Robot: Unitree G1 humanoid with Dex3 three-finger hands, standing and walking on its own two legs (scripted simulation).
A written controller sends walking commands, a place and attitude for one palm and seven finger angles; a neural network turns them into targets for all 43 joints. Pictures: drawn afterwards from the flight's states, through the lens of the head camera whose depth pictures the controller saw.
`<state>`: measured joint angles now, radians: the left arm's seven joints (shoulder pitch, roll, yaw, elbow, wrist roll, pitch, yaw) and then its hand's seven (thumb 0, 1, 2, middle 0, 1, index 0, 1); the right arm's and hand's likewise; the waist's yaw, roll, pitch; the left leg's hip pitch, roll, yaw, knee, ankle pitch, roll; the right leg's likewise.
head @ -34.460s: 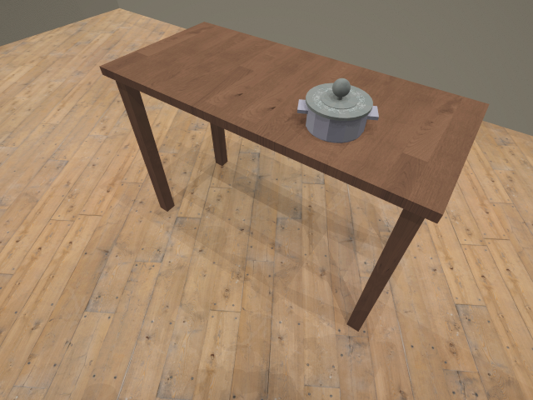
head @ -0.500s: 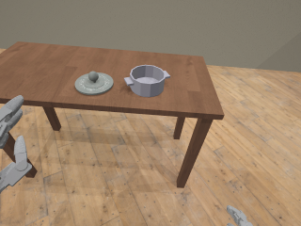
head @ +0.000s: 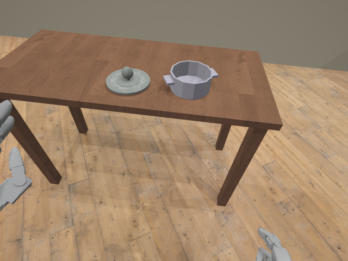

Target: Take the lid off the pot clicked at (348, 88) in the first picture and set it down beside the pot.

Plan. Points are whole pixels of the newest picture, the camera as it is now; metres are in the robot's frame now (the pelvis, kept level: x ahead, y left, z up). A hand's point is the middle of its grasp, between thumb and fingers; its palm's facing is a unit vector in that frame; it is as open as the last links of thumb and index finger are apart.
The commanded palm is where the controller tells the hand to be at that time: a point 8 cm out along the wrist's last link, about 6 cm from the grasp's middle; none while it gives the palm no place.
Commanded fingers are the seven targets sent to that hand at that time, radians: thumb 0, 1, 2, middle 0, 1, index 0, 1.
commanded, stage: let the arm hang, fingers relaxed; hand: left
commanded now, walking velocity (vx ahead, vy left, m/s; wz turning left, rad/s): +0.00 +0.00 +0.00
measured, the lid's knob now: (127, 72) +0.74 +0.23 +0.03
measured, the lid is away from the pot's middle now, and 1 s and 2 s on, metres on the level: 0.24 0.24 0.24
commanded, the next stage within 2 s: look to check the result in 1.10 s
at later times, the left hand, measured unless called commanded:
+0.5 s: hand out of the picture +0.07 +0.18 -0.18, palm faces +0.10 -0.98 -0.20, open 7.1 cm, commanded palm none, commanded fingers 0.00 0.90 0.90 -0.20 -0.30 -0.20 -0.30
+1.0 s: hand out of the picture +0.11 +0.14 -0.17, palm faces +0.11 -0.97 -0.20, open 7.2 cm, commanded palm none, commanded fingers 0.00 0.90 0.90 -0.20 -0.30 -0.20 -0.30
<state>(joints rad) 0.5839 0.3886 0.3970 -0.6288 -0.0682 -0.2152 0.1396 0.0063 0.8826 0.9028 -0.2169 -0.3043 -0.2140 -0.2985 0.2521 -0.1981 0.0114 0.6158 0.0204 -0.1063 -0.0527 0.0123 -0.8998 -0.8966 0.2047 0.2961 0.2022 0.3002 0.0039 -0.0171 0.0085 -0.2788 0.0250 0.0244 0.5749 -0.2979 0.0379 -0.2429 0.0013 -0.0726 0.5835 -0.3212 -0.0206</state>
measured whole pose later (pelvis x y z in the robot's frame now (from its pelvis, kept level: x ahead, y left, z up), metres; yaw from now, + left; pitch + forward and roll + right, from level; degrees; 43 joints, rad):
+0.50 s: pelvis +0.04 -0.02 +0.00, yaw +5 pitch +2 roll -1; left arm 0.25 0.23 0.04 0.93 0.00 0.04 0.02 -0.03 0.95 0.90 -0.21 -0.30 -0.20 -0.30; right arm 0.35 -0.14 -0.03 0.94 -0.02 0.00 -0.04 0.01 -0.91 -0.90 0.20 0.29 0.20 0.30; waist -0.02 -0.05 0.07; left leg -0.28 0.01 0.03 0.59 -0.35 0.03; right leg -0.31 0.03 0.00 0.69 -0.42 -0.01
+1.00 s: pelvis +0.07 -0.04 +0.01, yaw +3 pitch +0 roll +0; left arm 0.22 0.17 0.04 1.04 0.00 0.00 0.05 0.00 0.94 0.90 -0.21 -0.30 -0.20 -0.30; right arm 0.29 -0.12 -0.05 1.05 0.00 0.01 -0.05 0.01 -0.92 -0.90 0.20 0.30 0.20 0.30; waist -0.02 -0.01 0.03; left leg -0.16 0.05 0.05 0.52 -0.36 -0.02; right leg -0.15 0.04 0.01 0.50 -0.34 -0.03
